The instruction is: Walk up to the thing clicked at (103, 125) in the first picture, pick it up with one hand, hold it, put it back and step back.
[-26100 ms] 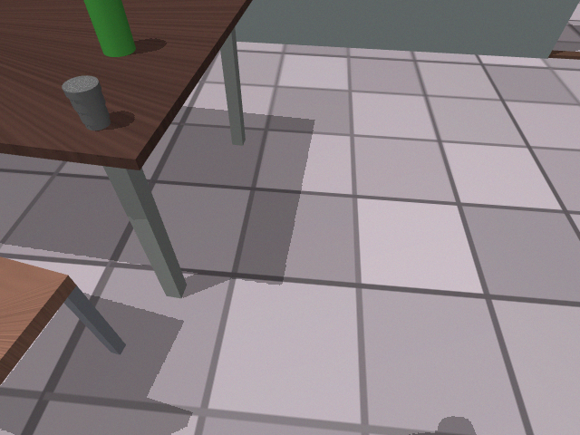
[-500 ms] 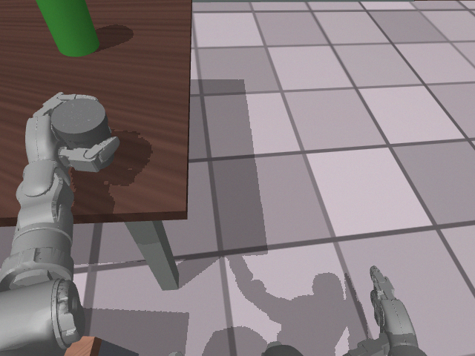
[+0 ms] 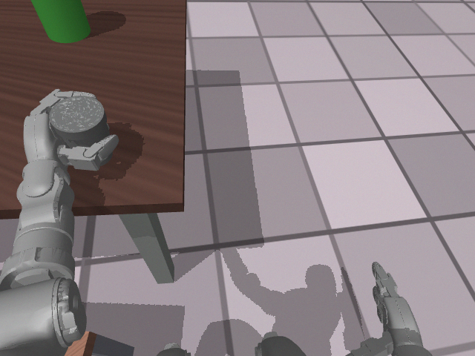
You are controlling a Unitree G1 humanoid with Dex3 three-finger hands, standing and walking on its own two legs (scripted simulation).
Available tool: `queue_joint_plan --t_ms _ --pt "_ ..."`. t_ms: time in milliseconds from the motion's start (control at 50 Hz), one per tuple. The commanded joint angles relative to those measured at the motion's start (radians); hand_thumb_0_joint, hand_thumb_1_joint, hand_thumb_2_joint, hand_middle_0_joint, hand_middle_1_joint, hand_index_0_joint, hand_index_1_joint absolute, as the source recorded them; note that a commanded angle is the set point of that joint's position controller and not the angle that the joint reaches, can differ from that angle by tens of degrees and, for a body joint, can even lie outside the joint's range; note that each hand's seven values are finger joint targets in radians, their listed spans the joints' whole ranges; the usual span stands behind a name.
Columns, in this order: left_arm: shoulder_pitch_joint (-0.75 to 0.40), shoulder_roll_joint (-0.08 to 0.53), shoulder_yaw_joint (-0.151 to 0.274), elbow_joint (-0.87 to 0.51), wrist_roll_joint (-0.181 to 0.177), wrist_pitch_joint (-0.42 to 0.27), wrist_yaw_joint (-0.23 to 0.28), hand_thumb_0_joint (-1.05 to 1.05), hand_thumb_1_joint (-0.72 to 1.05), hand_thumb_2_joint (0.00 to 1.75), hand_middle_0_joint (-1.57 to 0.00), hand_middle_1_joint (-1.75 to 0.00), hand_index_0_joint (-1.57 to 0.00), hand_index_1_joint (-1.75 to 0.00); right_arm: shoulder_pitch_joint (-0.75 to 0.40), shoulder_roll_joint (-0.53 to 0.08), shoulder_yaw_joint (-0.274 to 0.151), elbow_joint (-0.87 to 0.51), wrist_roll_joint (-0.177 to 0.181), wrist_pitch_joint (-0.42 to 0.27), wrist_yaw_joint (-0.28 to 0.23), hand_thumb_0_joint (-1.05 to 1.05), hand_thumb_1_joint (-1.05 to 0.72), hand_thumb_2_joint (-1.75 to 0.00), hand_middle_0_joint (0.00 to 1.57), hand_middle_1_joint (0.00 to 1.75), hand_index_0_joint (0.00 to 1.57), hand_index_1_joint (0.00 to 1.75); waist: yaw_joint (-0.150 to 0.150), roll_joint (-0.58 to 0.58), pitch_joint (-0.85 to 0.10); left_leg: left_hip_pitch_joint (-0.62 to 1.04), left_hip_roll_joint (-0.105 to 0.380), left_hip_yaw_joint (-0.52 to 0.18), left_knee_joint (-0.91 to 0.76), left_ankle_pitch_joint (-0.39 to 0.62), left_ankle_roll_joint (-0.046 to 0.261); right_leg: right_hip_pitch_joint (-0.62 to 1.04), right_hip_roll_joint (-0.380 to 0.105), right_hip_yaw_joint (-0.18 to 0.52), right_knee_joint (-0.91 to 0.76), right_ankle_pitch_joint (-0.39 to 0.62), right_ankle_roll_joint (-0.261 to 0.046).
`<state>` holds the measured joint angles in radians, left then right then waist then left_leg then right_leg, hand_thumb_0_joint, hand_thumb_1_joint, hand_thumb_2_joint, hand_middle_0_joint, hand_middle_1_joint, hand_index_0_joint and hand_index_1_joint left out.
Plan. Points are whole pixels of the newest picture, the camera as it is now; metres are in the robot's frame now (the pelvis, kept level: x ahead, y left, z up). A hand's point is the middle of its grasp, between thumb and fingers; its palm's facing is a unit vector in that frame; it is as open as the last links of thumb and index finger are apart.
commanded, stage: loosen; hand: left
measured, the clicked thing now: (87, 135) +0.47 +0.21 +0.09
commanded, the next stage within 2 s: open in 0.16 s
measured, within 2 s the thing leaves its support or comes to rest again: neither
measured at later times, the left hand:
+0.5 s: hand (88, 131) +0.47 +0.20 +0.10, palm faces +0.16 -0.99 +0.04, open 12.5 cm
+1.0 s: hand (32, 87) +0.48 +0.25 +0.17, palm faces +0.22 -0.98 +0.01, open 17.4 cm
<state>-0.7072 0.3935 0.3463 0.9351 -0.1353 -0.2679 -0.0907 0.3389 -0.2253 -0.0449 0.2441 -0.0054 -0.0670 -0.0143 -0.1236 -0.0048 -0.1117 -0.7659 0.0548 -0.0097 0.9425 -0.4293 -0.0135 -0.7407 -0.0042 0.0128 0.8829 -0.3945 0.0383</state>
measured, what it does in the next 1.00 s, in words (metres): stands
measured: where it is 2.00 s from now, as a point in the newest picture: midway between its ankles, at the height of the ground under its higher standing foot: outside the picture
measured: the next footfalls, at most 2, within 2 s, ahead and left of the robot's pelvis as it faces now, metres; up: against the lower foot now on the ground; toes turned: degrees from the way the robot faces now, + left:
none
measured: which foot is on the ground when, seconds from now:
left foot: down 0.00-1.00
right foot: down 0.00-1.00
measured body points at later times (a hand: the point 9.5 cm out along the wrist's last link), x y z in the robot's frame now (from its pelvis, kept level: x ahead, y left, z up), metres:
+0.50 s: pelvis +0.00 +0.00 +0.00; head +0.07 +0.02 +0.44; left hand +0.45 +0.25 +0.10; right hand +0.15 -0.26 -0.04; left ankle +0.01 +0.12 -0.69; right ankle +0.02 -0.15 -0.69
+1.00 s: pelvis +0.01 +0.00 +0.01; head +0.06 +0.01 +0.46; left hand +0.46 +0.30 +0.18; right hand +0.15 -0.27 -0.03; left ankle +0.01 +0.12 -0.69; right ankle +0.02 -0.15 -0.69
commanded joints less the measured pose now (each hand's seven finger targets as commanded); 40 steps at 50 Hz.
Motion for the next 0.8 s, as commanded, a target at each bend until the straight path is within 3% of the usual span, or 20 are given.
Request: queue_joint_plan --t_ms 0,40,80,120,200,240,300,320,360,380,400,500,520,560,580,620,680,700,760,780 --pt "-0.464 0.177 -0.005 -0.253 -0.011 -0.075 -0.009 0.0 0.18 1.26 -1.29 -1.38 -1.29 -1.4 -0.015 -0.113 -0.051 -0.16 -0.001 -0.05 -0.009 0.0 0.52 -0.06 0.05 0.05 0.05 0.05 -0.001 0.138 -0.418 0.304 -0.021 0.004 -0.113 0.332 0.012 0.136 0.022 -0.041 -0.082 0.282 -0.052" --pt "-0.453 0.214 0.008 -0.269 -0.009 -0.071 -0.006 0.0 0.14 1.24 -1.29 -1.37 -1.28 -1.4 -0.015 -0.168 -0.103 -0.167 0.001 -0.046 -0.015 0.0 0.51 -0.06 0.05 0.05 0.05 0.05 -0.004 0.116 -0.443 0.322 -0.018 0.0 -0.106 0.352 0.017 0.14 0.024 -0.042 -0.083 0.299 -0.048" --pt "-0.458 0.208 0.014 -0.261 -0.008 -0.07 0.0 0.0 0.21 1.15 -1.31 -1.33 -1.33 -1.33 -0.032 -0.116 -0.051 -0.173 0.003 -0.045 -0.01 0.0 0.52 -0.05 0.05 0.05 0.05 0.05 0.003 0.107 -0.411 0.279 -0.024 0.007 -0.107 0.32 0.019 0.157 0.021 -0.036 -0.084 0.289 -0.047" --pt "-0.446 0.21 0.029 -0.257 -0.016 -0.071 0.004 0.0 0.05 0.99 -1.24 -1.2 -1.27 -1.17 -0.02 -0.151 -0.091 -0.172 0.003 -0.047 -0.013 0.0 0.51 -0.05 0.05 0.05 0.05 0.05 -0.002 0.096 -0.41 0.288 -0.02 0.001 -0.117 0.301 0.016 0.144 0.023 -0.041 -0.082 0.264 -0.05" --pt "-0.483 0.203 0.015 -0.291 -0.015 -0.078 0.004 0.0 -0.21 0.67 -1.09 -0.98 -1.12 -0.95 0.0 -0.142 -0.086 -0.177 0.002 -0.043 -0.013 0.0 0.5 -0.05 0.05 0.05 0.05 0.05 -0.01 0.11 -0.424 0.315 -0.021 0.001 -0.109 0.336 0.015 0.137 0.024 -0.042 -0.08 0.291 -0.048" --pt "-0.453 0.223 0.038 -0.261 -0.012 -0.076 0.006 0.0 -0.33 0.54 -1.04 -0.92 -1.08 -0.88 -0.009 -0.136 -0.078 -0.189 0.002 -0.045 -0.011 0.0 0.51 -0.04 0.05 0.05 0.05 0.05 0.001 0.086 -0.42 0.294 -0.023 0.003 -0.113 0.322 0.016 0.152 0.023 -0.042 -0.08 0.284 -0.048" --pt "-0.448 0.204 0.028 -0.246 -0.01 -0.075 0.003 0.0 -0.47 0.44 -0.83 -0.72 -0.84 -0.71 -0.015 -0.123 -0.07 -0.181 0.001 -0.039 -0.009 0.0 0.5 -0.05 0.05 0.05 0.05 0.05 0.005 0.1 -0.418 0.282 -0.026 0.007 -0.113 0.302 0.017 0.148 0.021 -0.038 -0.08 0.272 -0.049" --pt "-0.467 0.202 0.019 -0.265 -0.013 -0.077 -0.003 0.0 -0.49 0.4 -0.77 -0.66 -0.78 -0.65 0.013 -0.136 -0.079 -0.188 -0.001 -0.038 -0.01 0.0 0.5 -0.05 0.05 0.05 0.05 0.05 -0.009 0.101 -0.441 0.295 -0.026 0.009 -0.105 0.317 0.02 0.156 0.02 -0.035 -0.081 0.29 -0.047" --pt "-0.437 0.219 0.032 -0.24 -0.007 -0.073 -0.003 0.0 -0.54 0.32 -0.67 -0.55 -0.68 -0.55 0.0 -0.133 -0.072 -0.192 0.001 -0.038 -0.009 0.0 0.51 -0.05 0.05 0.05 0.05 0.05 0.001 0.101 -0.439 0.296 -0.026 0.009 -0.103 0.337 0.018 0.156 0.02 -0.035 -0.08 0.301 -0.047" --pt "-0.453 0.188 0.009 -0.236 -0.007 -0.072 -0.005 0.0 -0.55 0.29 -0.63 -0.5 -0.63 -0.5 -0.002 -0.128 -0.07 -0.187 0.0 -0.036 -0.008 0.0 0.51 -0.05 0.05 0.05 0.05 0.05 -0.007 0.09 -0.424 0.279 -0.03 0.012 -0.101 0.314 0.023 0.158 0.019 -0.031 -0.087 0.296 -0.044" --pt "-0.432 0.216 0.034 -0.221 -0.009 -0.069 -0.004 0.0 -0.55 0.27 -0.58 -0.46 -0.58 -0.46 -0.004 -0.137 -0.075 -0.186 0.001 -0.035 -0.01 0.0 0.51 -0.05 0.05 0.05 0.05 0.05 0.003 0.075 -0.416 0.262 -0.031 0.015 -0.102 0.309 0.025 0.174 0.018 -0.03 -0.087 0.3 -0.042" --pt "-0.443 0.198 0.013 -0.23 -0.005 -0.067 -0.015 0.0 -0.59 0.16 -0.41 -0.28 -0.4 -0.3 0.006 -0.135 -0.075 -0.18 0.002 -0.03 -0.008 0.0 0.51 -0.06 0.05 0.05 0.05 0.05 -0.007 0.092 -0.407 0.279 -0.029 0.013 -0.1 0.312 0.023 0.142 0.019 -0.031 -0.087 0.29 -0.045" --pt "-0.415 0.219 0.038 -0.199 -0.01 -0.065 -0.014 0.0 -0.6 0.15 -0.39 -0.27 -0.38 -0.28 -0.004 -0.14 -0.076 -0.201 0.002 -0.032 -0.009 0.0 0.52 -0.06 0.05 0.05 0.05 0.05 -0.005 0.063 -0.413 0.255 -0.031 0.016 -0.096 0.31 0.027 0.171 0.017 -0.028 -0.088 0.304 -0.041" --pt "-0.44 0.191 0.018 -0.226 -0.014 -0.068 -0.018 0.0 -0.6 0.12 -0.33 -0.22 -0.32 -0.23 -0.025 -0.123 -0.065 -0.197 0.004 -0.034 -0.006 0.0 0.52 -0.06 0.05 0.05 0.05 0.05 0.0 0.074 -0.406 0.256 -0.031 0.014 -0.108 0.306 0.023 0.171 0.02 -0.032 -0.082 0.295 -0.045" --pt "-0.44 0.211 0.022 -0.229 -0.011 -0.067 -0.016 0.0 -0.61 0.11 -0.3 -0.19 -0.29 -0.21 0.003 -0.146 -0.088 -0.179 0.004 -0.028 -0.008 0.0 0.51 -0.06 0.05 0.05 0.05 0.05 -0.004 0.086 -0.407 0.264 -0.03 0.013 -0.106 0.299 0.024 0.153 0.02 -0.031 -0.085 0.285 -0.044" --pt "-0.417 0.197 0.023 -0.215 -0.011 -0.062 -0.018 0.0 -0.61 0.04 -0.24 -0.12 -0.23 -0.13 0.021 -0.134 -0.077 -0.174 0.003 -0.028 -0.007 0.0 0.51 -0.06 0.05 0.05 0.05 0.05 -0.008 0.091 -0.398 0.268 -0.028 0.012 -0.105 0.312 0.021 0.142 0.02 -0.033 -0.081 0.291 -0.046" --pt "-0.478 0.271 0.049 -0.264 -0.003 -0.068 -0.018 0.0 -0.61 0.1 -0.14 -0.14 -0.14 -0.14 -0.025 -0.183 -0.116 -0.23 0.004 -0.03 -0.011 0.0 0.53 -0.05 0.05 0.05 0.05 0.05 -0.006 0.104 -0.444 0.306 -0.024 0.003 -0.112 0.327 0.014 0.151 0.023 -0.037 -0.081 0.286 -0.05" --pt "-0.48 0.273 0.049 -0.269 0.0 -0.064 -0.018 0.0 -0.6 0.1 -0.13 -0.12 -0.13 -0.13 -0.02 -0.158 -0.092 -0.243 0.005 -0.03 -0.01 0.0 0.53 -0.05 0.05 0.05 0.05 0.05 -0.003 0.102 -0.464 0.306 -0.025 0.004 -0.108 0.333 0.016 0.172 0.02 -0.035 -0.08 0.297 -0.048" --pt "-0.528 0.351 0.087 -0.34 -0.01 -0.06 -0.021 0.0 -0.58 0.08 -0.09 -0.1 -0.09 -0.1 0.012 -0.174 -0.111 -0.202 0.01 -0.022 -0.018 0.0 0.52 -0.05 0.05 0.05 0.05 0.05 0.01 0.144 -0.484 0.337 -0.028 0.007 -0.117 0.357 0.013 0.201 0.017 -0.031 -0.088 0.315 -0.049" --pt "-0.553 0.35 0.079 -0.337 -0.007 -0.048 -0.024 0.0 -0.56 0.09 -0.09 -0.09 -0.08 -0.1 -0.009 -0.162 -0.098 -0.2 0.012 -0.024 -0.019 0.0 0.52 -0.05 0.05 0.05 0.05 0.05 0.012 0.155 -0.469 0.348 -0.027 0.006 -0.125 0.361 0.009 0.198 0.019 -0.034 -0.091 0.309 -0.051"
